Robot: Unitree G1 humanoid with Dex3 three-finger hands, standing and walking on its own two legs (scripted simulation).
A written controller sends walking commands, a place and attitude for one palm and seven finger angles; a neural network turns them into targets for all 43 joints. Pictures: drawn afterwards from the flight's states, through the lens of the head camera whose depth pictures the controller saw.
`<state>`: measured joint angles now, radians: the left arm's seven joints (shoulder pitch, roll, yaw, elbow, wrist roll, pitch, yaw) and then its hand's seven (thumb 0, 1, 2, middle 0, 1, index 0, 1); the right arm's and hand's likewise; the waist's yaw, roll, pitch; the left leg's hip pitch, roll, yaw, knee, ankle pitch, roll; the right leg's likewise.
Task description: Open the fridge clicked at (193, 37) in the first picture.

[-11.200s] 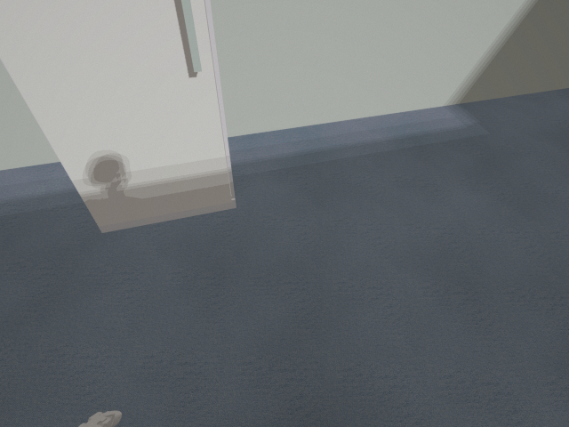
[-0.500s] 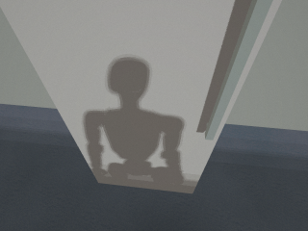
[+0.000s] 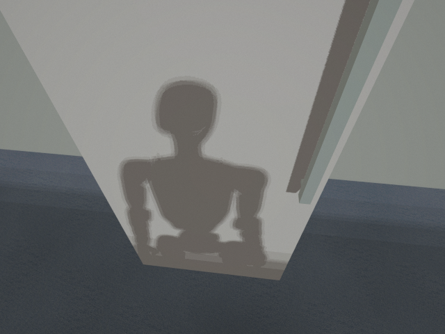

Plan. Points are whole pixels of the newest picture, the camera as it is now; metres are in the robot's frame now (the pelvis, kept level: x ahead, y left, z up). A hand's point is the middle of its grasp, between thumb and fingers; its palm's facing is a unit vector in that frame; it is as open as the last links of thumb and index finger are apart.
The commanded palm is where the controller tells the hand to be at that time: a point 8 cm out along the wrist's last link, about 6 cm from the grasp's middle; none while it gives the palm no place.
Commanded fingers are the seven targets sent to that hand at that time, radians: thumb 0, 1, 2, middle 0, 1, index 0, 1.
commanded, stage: look again from close up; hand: right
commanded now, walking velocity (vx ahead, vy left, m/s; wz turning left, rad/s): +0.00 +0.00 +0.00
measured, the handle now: (333, 115) +0.43 -0.16 +0.19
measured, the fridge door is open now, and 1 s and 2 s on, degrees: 0 0 0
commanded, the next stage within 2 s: raise the hand to about handle height in 0.16 s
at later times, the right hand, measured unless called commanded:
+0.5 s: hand (333, 287) +0.21 -0.16 +0.01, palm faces +0.21 +0.97 -0.11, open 7.6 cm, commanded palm +0.11 -0.21 -0.04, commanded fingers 0.00 -0.60 -0.77 0.22 0.50 0.22 0.50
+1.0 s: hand (327, 303) +0.18 -0.15 +0.01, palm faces -0.07 +0.99 -0.08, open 10.5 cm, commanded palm +0.14 -0.24 +0.02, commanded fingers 0.00 -0.01 -0.52 0.26 0.87 0.26 0.87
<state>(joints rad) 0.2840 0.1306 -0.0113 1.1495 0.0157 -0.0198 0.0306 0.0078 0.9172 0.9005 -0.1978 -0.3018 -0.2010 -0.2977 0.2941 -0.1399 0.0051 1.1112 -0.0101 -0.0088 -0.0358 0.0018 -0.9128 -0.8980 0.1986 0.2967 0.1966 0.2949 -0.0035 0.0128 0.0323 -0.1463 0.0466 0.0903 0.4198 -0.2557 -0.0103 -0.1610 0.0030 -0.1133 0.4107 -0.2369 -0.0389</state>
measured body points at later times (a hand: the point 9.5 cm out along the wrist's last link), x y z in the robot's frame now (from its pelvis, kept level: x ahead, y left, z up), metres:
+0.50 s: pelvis -0.02 +0.01 -0.02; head -0.03 +0.03 +0.43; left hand +0.11 +0.27 -0.12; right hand +0.19 -0.22 +0.02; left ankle -0.02 +0.12 -0.74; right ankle -0.01 -0.09 -0.74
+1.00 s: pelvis -0.04 +0.05 -0.06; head +0.00 +0.06 +0.39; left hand +0.15 +0.26 -0.15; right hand +0.18 -0.20 +0.02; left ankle -0.02 +0.12 -0.74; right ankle -0.01 -0.09 -0.74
